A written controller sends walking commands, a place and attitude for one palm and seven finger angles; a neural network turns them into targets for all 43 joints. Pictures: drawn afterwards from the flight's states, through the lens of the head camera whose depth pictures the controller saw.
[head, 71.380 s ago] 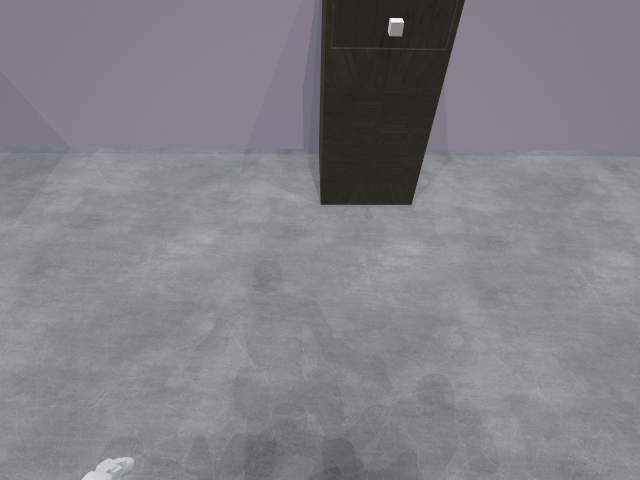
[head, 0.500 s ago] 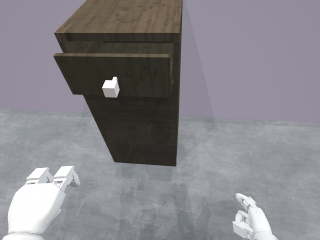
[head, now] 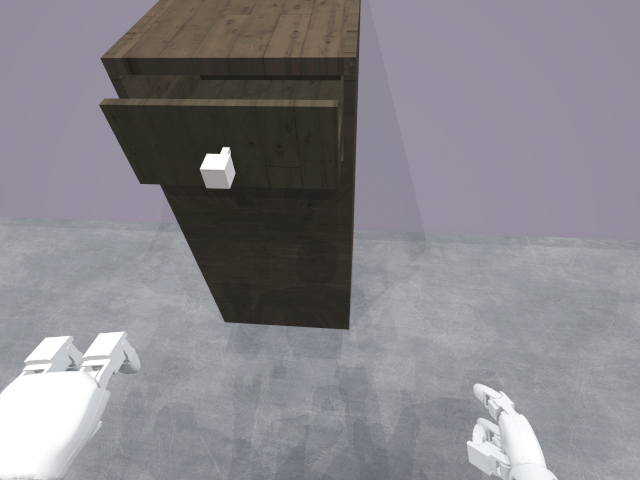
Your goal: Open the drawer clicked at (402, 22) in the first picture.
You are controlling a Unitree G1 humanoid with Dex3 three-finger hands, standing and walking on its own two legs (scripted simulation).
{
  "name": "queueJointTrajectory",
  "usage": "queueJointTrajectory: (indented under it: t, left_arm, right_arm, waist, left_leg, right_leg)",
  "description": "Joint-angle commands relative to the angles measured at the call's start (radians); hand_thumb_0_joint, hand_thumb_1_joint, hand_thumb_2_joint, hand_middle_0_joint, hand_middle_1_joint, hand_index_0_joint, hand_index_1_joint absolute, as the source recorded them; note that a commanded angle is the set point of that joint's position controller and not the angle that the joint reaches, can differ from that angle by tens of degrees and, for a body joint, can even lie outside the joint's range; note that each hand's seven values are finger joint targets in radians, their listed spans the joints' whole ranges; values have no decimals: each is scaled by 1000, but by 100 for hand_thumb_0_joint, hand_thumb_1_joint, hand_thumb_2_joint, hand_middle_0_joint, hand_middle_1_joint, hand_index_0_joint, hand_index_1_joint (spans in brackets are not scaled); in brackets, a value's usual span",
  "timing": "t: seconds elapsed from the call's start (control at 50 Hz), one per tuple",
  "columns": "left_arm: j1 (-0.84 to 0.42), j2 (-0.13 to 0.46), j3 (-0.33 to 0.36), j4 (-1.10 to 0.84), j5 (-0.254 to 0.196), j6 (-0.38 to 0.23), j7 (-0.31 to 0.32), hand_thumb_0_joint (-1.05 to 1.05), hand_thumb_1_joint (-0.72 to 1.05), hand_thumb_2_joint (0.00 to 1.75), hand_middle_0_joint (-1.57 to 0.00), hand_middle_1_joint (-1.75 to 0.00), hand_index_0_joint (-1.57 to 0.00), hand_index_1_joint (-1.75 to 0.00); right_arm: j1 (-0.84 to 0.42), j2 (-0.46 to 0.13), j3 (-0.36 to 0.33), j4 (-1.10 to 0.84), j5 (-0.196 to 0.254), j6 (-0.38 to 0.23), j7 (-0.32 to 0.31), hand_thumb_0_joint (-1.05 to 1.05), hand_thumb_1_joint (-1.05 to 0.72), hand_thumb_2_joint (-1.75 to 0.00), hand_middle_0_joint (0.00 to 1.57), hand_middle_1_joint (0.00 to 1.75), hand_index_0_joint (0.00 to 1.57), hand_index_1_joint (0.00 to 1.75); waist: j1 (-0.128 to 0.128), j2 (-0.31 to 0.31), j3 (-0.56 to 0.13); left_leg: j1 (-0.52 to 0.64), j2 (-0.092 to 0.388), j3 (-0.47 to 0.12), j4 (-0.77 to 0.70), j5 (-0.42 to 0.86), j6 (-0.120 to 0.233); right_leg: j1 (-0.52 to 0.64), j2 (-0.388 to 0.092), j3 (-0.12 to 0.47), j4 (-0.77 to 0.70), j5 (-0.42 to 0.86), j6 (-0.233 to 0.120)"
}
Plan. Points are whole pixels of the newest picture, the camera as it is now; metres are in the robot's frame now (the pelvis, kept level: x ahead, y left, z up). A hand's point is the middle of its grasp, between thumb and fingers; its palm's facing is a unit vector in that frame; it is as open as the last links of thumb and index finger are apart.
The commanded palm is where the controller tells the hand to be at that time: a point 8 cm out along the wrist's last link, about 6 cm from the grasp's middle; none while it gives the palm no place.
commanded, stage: open the thumb to release the handle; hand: left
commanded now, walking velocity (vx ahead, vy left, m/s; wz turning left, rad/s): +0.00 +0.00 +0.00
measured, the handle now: (221, 163) +0.56 +0.25 +0.07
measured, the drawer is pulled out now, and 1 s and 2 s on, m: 0.09 0.09 0.09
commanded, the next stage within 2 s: lift the hand off the handle in 0.56 s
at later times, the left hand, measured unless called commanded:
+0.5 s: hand (77, 410) +0.16 +0.28 +0.06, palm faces +0.01 -0.03 -1.00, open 11.0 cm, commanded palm +0.13 +0.28 +0.12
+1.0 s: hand (90, 382) +0.19 +0.28 +0.07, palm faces +0.08 -0.02 -1.00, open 13.8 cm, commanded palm +0.15 +0.28 +0.12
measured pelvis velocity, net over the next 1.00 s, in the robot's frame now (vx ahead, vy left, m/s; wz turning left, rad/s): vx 0.01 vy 0.01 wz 0.00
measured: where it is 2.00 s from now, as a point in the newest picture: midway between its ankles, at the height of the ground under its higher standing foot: outside the picture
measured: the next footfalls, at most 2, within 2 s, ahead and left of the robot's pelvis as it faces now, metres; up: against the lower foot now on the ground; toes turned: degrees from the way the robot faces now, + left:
none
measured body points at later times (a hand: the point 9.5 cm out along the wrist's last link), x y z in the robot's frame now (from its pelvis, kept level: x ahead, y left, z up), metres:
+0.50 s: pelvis +0.01 +0.01 +0.00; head +0.04 +0.00 +0.45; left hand +0.16 +0.28 +0.12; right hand +0.22 -0.21 -0.09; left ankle -0.01 +0.12 -0.70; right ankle -0.02 -0.11 -0.70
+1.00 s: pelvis +0.01 +0.01 +0.00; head +0.04 +0.00 +0.45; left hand +0.18 +0.28 +0.12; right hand +0.21 -0.20 -0.09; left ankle -0.01 +0.12 -0.70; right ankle -0.02 -0.11 -0.70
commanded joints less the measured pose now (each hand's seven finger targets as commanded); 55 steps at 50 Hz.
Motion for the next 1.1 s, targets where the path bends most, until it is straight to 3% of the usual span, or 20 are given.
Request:
queueJointTrajectory:
  t: [0.0, 0.02, 0.04, 0.06, 0.12, 0.2, 0.26, 0.3, 0.44, 0.52, 0.62, 0.64, 0.66, 0.7, 0.76, 0.82, 0.9, 0.96, 1.0, 1.08]
  left_arm:
    - [61, 142, 137, -162, -18, 44, 34, 0, 90, 90, -40, -135, -40, -135]
    - [67, 123, 116, -179, -19, 48, 30, 0, 90, 90, -40, -135, -40, -135]
    - [-107, 237, 197, -142, -10, 42, 29, 0, 90, 90, -40, -135, -40, -135]
    - [-85, 209, 181, -124, -5, 36, 26, 0, 83, 87, -40, -134, -40, -134]
    - [-24, 181, 166, -114, -23, 26, 6, 0, 62, 78, -38, -132, -38, -132]
    - [-32, 171, 145, -144, -57, 17, -23, 0, 34, 66, -36, -129, -36, -129]
    - [-30, 175, 144, -153, -36, -5, -16, 0, 13, 57, -35, -127, -35, -127]
    - [-12, 203, 172, -162, -24, -8, -6, 0, -1, 51, -33, -125, -33, -125]
    - [14, 176, 187, -170, -13, -12, 42, 0, -50, 30, -30, -120, -30, -120]
    - [14, 153, 162, -185, -22, 10, 41, 0, -50, 30, -30, -120, -30, -120]
    - [-15, 142, 116, -173, -26, 42, 10, 0, -50, 30, -30, -120, -30, -120]
    - [-10, 49, 16, -154, -27, 47, -7, 0, -50, 30, -30, -120, -30, -120]
    - [-37, 73, 31, -160, -23, 41, -8, 0, -50, 30, -30, -120, -30, -120]
    - [-93, 159, 83, -171, -5, 37, -7, 0, -50, 30, -30, -120, -30, -120]
    - [-147, 173, 86, -201, 43, 13, 14, 0, -50, 30, -30, -120, -30, -120]
    - [-146, 196, 124, -208, 50, 12, 37, 0, -50, 30, -30, -120, -30, -120]
    - [-67, 165, 145, -144, 9, 55, 39, 0, -50, 30, -30, -120, -30, -120]
    - [-94, 125, 97, -153, -24, 94, 14, 0, -50, 30, -30, -120, -30, -120]
    - [-66, 162, 120, -165, -44, 121, -14, 0, -50, 30, -30, -120, -30, -120]
    - [-98, 175, 78, -253, -43, 120, -63, 0, -50, 30, -30, -120, -30, -120]
  right_arm:
    - [-128, -99, -37, -162, 13, -45, -14, 0, -90, -90, 20, 30, 20, 30]
    - [-128, -90, -29, -175, 12, -50, -7, 0, -90, -90, 20, 30, 20, 30]
    - [-116, -110, -29, -135, 13, -35, -25, 0, -90, -90, 20, 30, 20, 30]
    - [-126, -99, -21, -158, 2, -45, -31, 0, -90, -90, 20, 30, 20, 30]
    - [-116, -95, -20, -160, 11, -52, -33, 0, -90, -90, 20, 30, 20, 30]
    - [-110, -112, -32, -147, 16, -55, -40, 0, -90, -90, 20, 30, 20, 30]
    - [-106, -110, -24, -150, 4, -59, -37, 0, -90, -90, 20, 30, 20, 30]
    - [-105, -117, -33, -143, 5, -50, -38, 0, -90, -90, 20, 30, 20, 30]
    - [-95, -105, -45, -144, 4, -46, -18, 0, -90, -90, 20, 30, 20, 30]
    - [-97, -104, -42, -156, 6, -48, -8, 0, -90, -90, 20, 30, 20, 30]
    - [-114, -107, -30, -164, 9, -42, -14, 0, -90, -90, 20, 30, 20, 30]
    - [-105, -109, -33, -156, 8, -43, -11, 0, -90, -90, 20, 30, 20, 30]
    - [-100, -107, -30, -164, 10, -49, -10, 0, -90, -90, 20, 30, 20, 30]
    - [-98, -122, -29, -154, 4, -38, -23, 0, -90, -90, 20, 30, 20, 30]
    - [-85, -106, -14, -170, -11, -47, -18, 0, -90, -90, 20, 30, 20, 30]
    - [-81, -99, -14, -169, -10, -46, -13, 0, -90, -90, 20, 30, 20, 30]
    - [-87, -98, -31, -156, 5, -34, -10, 0, -90, -90, 20, 30, 20, 30]
    - [-102, -103, -27, -167, 13, -32, -6, 0, -90, -90, 20, 30, 20, 30]
    - [-120, -109, -26, -165, 21, -24, -18, 0, -90, -90, 20, 30, 20, 30]
    - [-119, -118, -12, -172, 19, -26, -29, 0, -90, -90, 20, 30, 20, 30]
  waist:
    - [2, -15, -102]
    - [4, -17, -113]
    - [-27, -41, -69]
    - [-5, -50, -68]
    - [-1, -37, -97]
    - [-20, -9, -109]
    - [-16, -26, -104]
    - [-6, 7, -103]
    - [1, 42, -132]
    - [-7, 21, -158]
    - [-17, -18, -114]
    - [-36, -25, -89]
    - [-36, -53, -93]
    - [-32, -31, -79]
    - [-13, 6, -124]
    - [-1, 72, -142]
    - [2, 51, -170]
    - [-13, 5, -155]
    - [-11, -10, -150]
    - [-18, -5, -136]
  left_leg:
    - [122, -30, 20, -118, 280, 18]
    - [129, -29, 22, -112, 286, 19]
    - [108, -34, 14, -116, 249, 22]
    - [112, -36, 18, -116, 233, 26]
    - [138, -35, 23, -119, 265, 28]
    - [155, -32, 20, -126, 303, 25]
    - [151, -29, 18, -117, 326, 26]
    - [149, -26, 18, -123, 346, 18]
    - [156, -22, 10, -106, 374, 12]
    - [163, -16, 7, -95, 411, 13]
    - [139, -15, 1, -115, 351, 21]
    - [139, -20, -4, -117, 345, 24]
    - [134, -15, -7, -111, 340, 28]
    - [128, -16, -5, -123, 302, 22]
    - [158, -18, -7, -105, 310, 16]
    - [174, -18, -7, -93, 342, 5]
    - [152, -22, -4, -98, 396, 7]
    - [141, -20, 4, -111, 365, 16]
    - [145, -22, 6, -127, 363, 20]
    - [180, -17, 4, -146, 396, 30]
  right_leg:
    - [52, 13, -19, -145, 271, 3]
    - [32, 9, -14, -137, 260, 7]
    - [37, 14, -21, -149, 252, 7]
    - [28, 4, -18, -148, 247, 12]
    - [49, 3, -17, -152, 270, 13]
    - [82, 6, -29, -163, 300, 13]
    - [51, 5, -29, -153, 307, 14]
    - [72, 9, -29, -155, 310, 7]
    - [42, 18, -37, -125, 290, -1]
    - [27, 16, -35, -111, 305, 4]
    - [28, 14, -48, -125, 261, 10]
    - [26, 17, -54, -129, 264, 6]
    - [7, 16, -53, -124, 248, 11]
    - [23, 17, -49, -136, 222, 4]
    - [-31, 13, -31, -113, 178, -6]
    - [-38, 16, -25, -102, 184, -15]
    - [60, 27, -44, -105, 298, -11]
    - [70, 21, -47, -115, 318, 3]
    - [117, 18, -40, -136, 337, 3]
    - [121, 8, -39, -158, 339, 11]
